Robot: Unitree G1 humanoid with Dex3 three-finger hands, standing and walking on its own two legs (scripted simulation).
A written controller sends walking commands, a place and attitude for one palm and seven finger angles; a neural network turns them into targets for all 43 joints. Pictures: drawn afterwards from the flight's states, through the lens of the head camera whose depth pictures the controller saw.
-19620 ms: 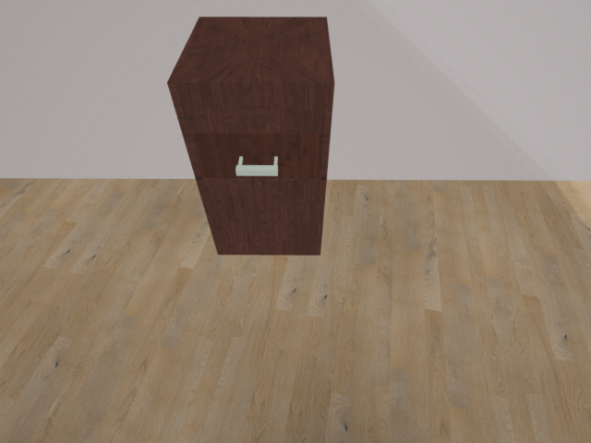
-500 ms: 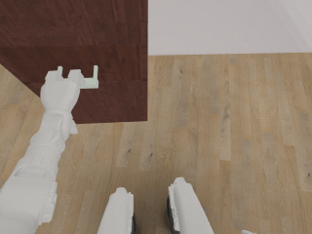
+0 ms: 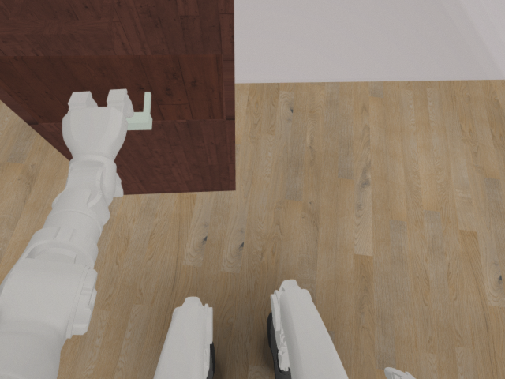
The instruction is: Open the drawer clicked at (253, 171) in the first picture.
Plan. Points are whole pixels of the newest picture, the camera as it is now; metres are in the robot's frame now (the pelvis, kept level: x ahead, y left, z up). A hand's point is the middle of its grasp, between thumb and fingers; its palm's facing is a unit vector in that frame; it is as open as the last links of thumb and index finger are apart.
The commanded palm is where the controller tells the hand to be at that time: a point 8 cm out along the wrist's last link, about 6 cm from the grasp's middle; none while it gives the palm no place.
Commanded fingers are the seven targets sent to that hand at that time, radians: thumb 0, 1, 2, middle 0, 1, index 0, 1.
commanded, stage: lower the fingers behind the handle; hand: left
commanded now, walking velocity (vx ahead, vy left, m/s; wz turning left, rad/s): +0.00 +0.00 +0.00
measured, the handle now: (116, 110) +0.58 +0.22 -0.06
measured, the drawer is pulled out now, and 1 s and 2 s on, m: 0.00 0.00 0.00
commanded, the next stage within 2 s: lift the fingers back up to retry in 0.74 s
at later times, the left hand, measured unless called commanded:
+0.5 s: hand (111, 148) +0.50 +0.21 -0.05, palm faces +0.03 +0.04 -1.00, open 13.9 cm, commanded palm +0.47 +0.21 -0.04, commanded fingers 0.00 -0.50 0.30 -0.30 -1.20 -0.30 -1.20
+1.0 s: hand (109, 147) +0.50 +0.22 -0.05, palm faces +0.00 +0.01 -1.00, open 13.9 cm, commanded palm +0.48 +0.21 -0.01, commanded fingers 0.00 -0.50 0.30 -0.30 -1.20 -0.30 -1.20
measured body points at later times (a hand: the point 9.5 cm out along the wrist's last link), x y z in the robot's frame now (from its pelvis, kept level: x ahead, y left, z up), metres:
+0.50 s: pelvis -0.03 +0.00 -0.03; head +0.15 +0.00 +0.38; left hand +0.49 +0.21 +0.00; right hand +0.03 -0.27 -0.17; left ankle +0.02 +0.12 -0.56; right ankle +0.07 -0.12 -0.56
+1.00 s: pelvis -0.03 +0.01 -0.03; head +0.15 +0.01 +0.38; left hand +0.49 +0.21 +0.01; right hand +0.01 -0.26 -0.17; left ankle +0.02 +0.12 -0.56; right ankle +0.07 -0.12 -0.56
